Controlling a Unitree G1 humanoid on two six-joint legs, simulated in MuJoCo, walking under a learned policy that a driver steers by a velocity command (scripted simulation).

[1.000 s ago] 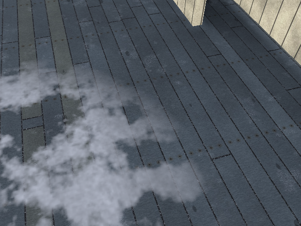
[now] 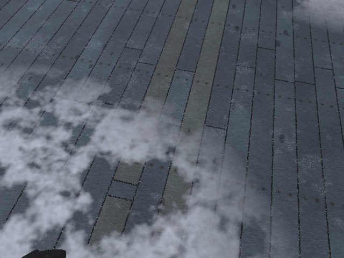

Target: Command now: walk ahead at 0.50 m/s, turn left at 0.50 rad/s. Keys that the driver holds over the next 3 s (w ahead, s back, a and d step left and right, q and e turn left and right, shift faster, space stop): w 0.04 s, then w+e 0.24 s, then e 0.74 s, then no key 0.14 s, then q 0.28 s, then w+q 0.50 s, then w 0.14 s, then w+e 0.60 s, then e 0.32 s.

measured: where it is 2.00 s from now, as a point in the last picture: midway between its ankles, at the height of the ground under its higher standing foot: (195, 239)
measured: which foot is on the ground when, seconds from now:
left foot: down 0.00-0.22, up 0.24-0.70, down 0.72-1.00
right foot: up 0.00-0.20, down 0.22-0.72, up 0.74-1.00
